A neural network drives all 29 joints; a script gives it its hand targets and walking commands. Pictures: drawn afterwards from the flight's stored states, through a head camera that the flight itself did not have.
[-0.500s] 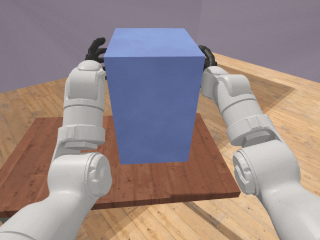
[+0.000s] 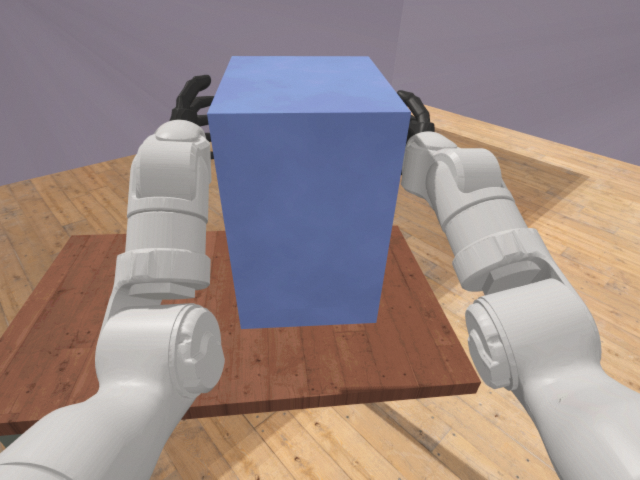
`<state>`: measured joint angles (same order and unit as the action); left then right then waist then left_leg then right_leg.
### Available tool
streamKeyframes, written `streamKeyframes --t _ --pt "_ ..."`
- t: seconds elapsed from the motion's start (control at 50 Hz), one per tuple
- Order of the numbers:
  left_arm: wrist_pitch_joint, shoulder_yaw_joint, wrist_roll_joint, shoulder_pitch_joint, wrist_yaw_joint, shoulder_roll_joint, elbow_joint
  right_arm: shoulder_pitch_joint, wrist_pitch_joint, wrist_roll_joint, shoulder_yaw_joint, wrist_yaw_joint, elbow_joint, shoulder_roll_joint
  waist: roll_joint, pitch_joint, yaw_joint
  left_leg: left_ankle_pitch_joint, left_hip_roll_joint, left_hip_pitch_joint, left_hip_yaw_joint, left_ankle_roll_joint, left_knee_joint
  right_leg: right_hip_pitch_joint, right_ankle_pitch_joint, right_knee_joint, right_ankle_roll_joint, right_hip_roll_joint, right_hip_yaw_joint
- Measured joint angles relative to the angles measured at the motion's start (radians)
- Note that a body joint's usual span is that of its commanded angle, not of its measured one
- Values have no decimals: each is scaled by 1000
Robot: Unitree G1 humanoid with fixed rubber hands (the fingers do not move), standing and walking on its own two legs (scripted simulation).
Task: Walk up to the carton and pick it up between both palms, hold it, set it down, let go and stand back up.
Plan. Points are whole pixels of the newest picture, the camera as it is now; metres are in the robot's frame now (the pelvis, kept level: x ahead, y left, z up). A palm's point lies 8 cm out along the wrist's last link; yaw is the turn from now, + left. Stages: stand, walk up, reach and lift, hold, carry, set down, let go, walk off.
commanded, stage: hold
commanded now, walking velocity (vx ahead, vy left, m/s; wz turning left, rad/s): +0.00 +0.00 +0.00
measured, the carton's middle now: (305, 191) +0.38 +0.00 +0.25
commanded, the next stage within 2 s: set down in 0.02 s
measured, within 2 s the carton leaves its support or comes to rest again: neither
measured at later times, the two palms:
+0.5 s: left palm (126, 95) +0.38 +0.19 +0.36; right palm (364, 137) +0.39 -0.07 +0.32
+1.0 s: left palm (177, 139) +0.41 +0.15 +0.30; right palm (373, 196) +0.41 -0.09 +0.22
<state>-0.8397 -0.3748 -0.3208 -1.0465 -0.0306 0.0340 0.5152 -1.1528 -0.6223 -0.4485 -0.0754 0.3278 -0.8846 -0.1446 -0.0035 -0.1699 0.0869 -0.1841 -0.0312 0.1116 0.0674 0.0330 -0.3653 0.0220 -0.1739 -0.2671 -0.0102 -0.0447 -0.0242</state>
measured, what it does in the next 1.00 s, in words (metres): stands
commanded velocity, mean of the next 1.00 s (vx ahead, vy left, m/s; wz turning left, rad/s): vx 0.00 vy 0.00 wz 0.00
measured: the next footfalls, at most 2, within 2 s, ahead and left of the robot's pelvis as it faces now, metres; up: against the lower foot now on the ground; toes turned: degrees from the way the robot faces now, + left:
none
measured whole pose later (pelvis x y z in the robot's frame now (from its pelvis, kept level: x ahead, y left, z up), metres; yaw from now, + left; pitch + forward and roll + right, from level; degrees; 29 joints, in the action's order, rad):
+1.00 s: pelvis +0.01 +0.01 +0.00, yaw +0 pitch -9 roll -1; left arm -0.62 -0.34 -0.42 -1.06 0.03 -0.01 0.41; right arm -0.96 -0.23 -0.19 0.03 0.22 -0.84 -0.04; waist -0.08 0.06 0.05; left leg -0.21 -0.02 0.00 0.04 0.01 -0.36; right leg -0.09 -0.20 -0.26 0.01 -0.01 0.01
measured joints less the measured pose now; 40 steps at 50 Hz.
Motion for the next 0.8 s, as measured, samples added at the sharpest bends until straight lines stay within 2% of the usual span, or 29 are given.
streamKeyframes --t 0.14,0.22,0.38,0.46,0.52,0.6,0.68,0.8 --pt "25 -6 9 6 1 0 -54 9 22 20 -18 1 59 -1 -8 9 -11 10 -2 -20 -6 0 21 -17 12 20 -1 -1 -6" --pt "66 -38 -17 -19 30 7 -34 -13 52 60 22 -1 42 21 -26 36 -11 18 1 -53 -6 -1 36 -46 15 26 0 2 -4" --pt "194 -132 -128 -148 91 28 74 -91 242 262 240 -67 -95 106 -76 82 -27 40 12 -97 -10 -7 75 -69 10 18 2 17 3" --pt "210 -161 -183 -191 124 33 97 -93 316 356 307 -100 -162 140 -100 125 -40 38 20 -146 -12 -13 90 -116 2 26 7 28 10" --pt "214 -142 -191 -178 145 29 81 -52 354 391 320 -111 -181 168 -117 153 -43 30 27 -169 -6 -16 88 -148 -6 31 10 36 21" --pt "213 -64 -159 -121 140 19 11 49 415 380 274 -119 -143 191 -127 182 -42 8 32 -165 4 -19 55 -164 -17 31 16 41 37" --pt "215 21 -109 -50 105 -5 -81 150 459 330 201 -116 -58 175 -119 206 -43 -21 30 -139 8 -21 4 -159 -25 23 19 39 51" --pt "208 62 -88 -12 61 -35 -131 207 449 279 140 -117 16 135 -102 231 -30 -40 24 -116 1 -24 -28 -145 -28 15 21 34 53"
